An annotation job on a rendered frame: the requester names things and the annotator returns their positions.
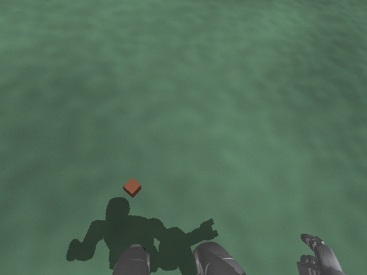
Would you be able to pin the cube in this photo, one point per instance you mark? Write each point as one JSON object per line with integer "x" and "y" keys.
{"x": 132, "y": 187}

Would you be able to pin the right robot hand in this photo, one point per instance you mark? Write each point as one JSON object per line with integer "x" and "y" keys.
{"x": 324, "y": 257}

